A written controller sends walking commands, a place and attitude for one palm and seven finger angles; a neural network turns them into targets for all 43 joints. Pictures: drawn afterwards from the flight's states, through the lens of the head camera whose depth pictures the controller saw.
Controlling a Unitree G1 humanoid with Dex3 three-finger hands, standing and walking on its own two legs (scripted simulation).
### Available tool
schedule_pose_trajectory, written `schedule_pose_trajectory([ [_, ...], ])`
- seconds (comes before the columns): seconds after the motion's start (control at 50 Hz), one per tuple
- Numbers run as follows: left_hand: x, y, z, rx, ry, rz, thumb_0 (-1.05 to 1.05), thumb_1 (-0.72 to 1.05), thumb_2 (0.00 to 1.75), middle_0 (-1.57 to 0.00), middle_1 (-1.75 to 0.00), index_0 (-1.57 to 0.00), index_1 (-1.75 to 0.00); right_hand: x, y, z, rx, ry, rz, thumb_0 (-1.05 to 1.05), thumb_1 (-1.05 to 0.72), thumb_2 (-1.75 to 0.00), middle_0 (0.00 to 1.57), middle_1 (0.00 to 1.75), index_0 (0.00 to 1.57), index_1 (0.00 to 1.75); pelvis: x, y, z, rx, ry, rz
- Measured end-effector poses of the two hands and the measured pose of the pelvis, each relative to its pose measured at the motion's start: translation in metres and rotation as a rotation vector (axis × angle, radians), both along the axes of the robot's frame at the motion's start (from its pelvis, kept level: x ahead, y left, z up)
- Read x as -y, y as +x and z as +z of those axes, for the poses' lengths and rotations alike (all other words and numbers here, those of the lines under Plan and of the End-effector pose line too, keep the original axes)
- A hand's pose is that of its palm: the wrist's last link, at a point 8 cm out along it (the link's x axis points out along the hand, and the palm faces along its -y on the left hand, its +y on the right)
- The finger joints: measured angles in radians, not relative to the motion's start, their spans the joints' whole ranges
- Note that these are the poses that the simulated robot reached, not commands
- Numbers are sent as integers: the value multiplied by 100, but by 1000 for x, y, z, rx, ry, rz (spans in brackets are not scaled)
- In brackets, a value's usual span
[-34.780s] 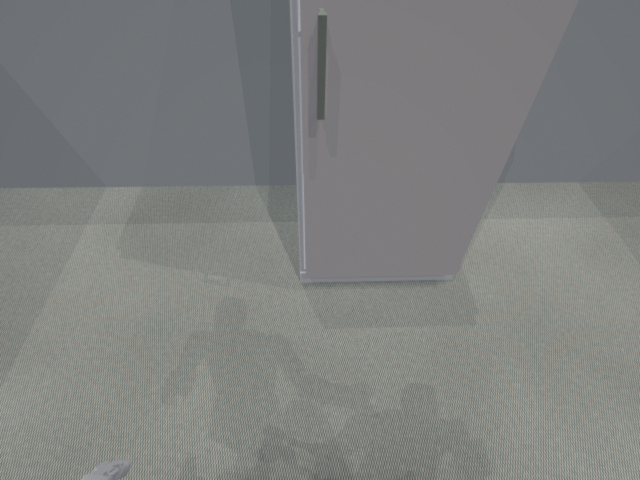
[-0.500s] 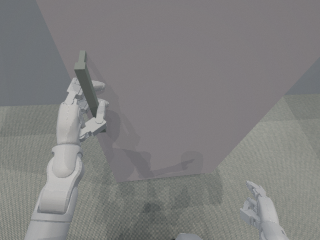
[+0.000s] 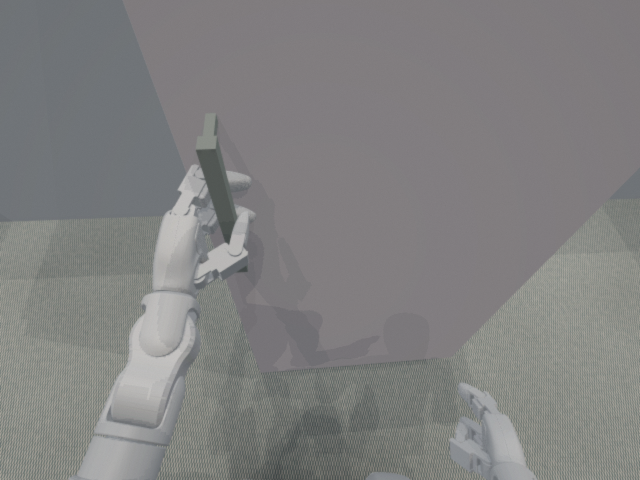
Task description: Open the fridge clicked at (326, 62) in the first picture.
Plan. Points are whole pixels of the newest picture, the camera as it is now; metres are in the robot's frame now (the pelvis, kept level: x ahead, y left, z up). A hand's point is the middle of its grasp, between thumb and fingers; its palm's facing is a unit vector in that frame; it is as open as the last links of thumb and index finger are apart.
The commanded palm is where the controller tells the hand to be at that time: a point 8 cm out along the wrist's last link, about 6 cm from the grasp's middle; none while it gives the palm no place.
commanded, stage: walk backward, drawing the door open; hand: left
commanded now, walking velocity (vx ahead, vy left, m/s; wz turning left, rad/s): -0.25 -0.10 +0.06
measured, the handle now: (228, 205) +0.39 +0.12 +0.11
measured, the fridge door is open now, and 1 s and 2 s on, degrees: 1 19 53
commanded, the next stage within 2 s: none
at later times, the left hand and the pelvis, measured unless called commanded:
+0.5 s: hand (242, 274) +0.30 +0.09 +0.11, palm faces -0.03 -1.00 -0.09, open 6.4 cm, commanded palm +0.28 +0.14 +0.11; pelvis -0.01 -0.01 +0.00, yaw +1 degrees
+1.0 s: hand (271, 414) +0.17 +0.05 +0.11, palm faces -0.16 -0.98 -0.12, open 6.7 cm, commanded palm +0.15 +0.11 +0.11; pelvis -0.10 -0.01 +0.00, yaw +4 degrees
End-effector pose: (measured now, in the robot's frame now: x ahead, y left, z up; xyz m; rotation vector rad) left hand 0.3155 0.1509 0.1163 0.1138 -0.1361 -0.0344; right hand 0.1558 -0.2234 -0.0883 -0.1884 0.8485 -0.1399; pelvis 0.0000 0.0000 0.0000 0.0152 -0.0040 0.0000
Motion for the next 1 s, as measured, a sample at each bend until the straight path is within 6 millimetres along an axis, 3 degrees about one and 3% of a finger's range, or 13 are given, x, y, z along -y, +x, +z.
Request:
schedule_pose_trajectory([
  [0.18, 4, -4, 3, -38, 15, 51, 0, 75, 80, -34, -131, -22, -129, 4, 1, -9, -7, 67, 44, 1, -91, -90, 20, 30, 20, 30, 17, -7, 5, -1, -44, 20],
  [0.4, 6, -16, 1, -14, -2, 45, 0, 72, 82, -35, -134, -24, -130, 22, 8, 5, 18, -30, 19, 1, -91, -90, 20, 30, 20, 30, 16, -7, 5, -44, -5, 46],
  [0.52, 7, -35, -1, 1, -22, -7, 0, 70, 81, -37, -136, -25, -128, 13, 9, 15, 52, -23, 26, 1, -91, -90, 20, 30, 20, 30, 11, -12, 3, -10, -4, 20],
  [0.6, 11, -51, 1, -8, 7, -12, 0, 69, 81, -38, -136, -26, -130, 2, 5, 12, 80, 29, 56, 1, -91, -90, 20, 30, 20, 30, 15, -20, 2, 11, -19, 7],
  [0.7, 19, -75, 4, -30, 24, -6, 0, 69, 81, -38, -135, -27, -133, -5, -9, 4, 76, 84, 63, 1, -91, -90, 20, 30, 20, 30, 21, -36, 3, 12, -26, 6],
  [0.8, 28, -102, 3, -36, 2, -21, 0, 68, 79, -38, -136, -28, -133, 0, -33, 11, 59, 49, 53, 1, -91, -90, 20, 30, 20, 30, 19, -56, 8, -14, 16, 0],
  [0.94, 38, -140, 1, -14, -1, -102, -1, 72, 78, -30, -130, -21, -119, 9, -70, 14, 75, -21, 18, 1, -91, -90, 20, 30, 20, 30, 6, -83, 0, -6, -25, 51],
  [1.0, 44, -156, 1, -21, 5, -132, 0, 76, 80, -26, -126, -18, -115, 7, -90, 17, 62, -2, 27, 1, -91, -90, 20, 30, 20, 30, 11, -95, 4, 16, -6, 67],
])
